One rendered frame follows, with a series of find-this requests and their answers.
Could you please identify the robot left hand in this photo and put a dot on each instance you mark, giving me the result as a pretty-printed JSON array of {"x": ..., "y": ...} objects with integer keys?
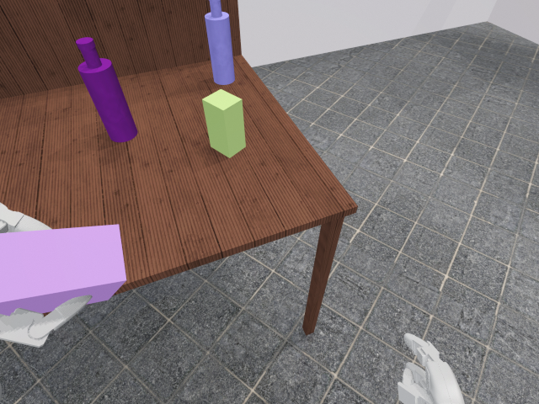
[{"x": 25, "y": 326}]

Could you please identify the robot right hand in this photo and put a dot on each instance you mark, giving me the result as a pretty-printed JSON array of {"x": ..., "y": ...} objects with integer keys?
[{"x": 436, "y": 385}]

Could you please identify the sponge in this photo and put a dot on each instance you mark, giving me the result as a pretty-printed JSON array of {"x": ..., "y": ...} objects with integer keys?
[{"x": 40, "y": 270}]

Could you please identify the table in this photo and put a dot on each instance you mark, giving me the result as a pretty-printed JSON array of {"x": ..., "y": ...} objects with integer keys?
[{"x": 179, "y": 202}]

